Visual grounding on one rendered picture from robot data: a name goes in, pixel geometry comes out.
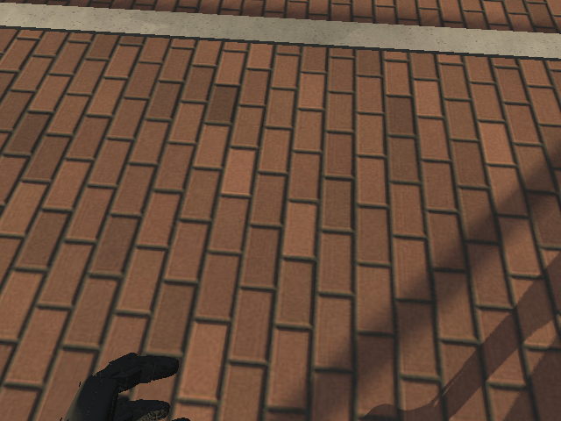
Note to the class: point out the robot left hand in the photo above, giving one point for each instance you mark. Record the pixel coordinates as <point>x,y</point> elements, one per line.
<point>96,399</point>

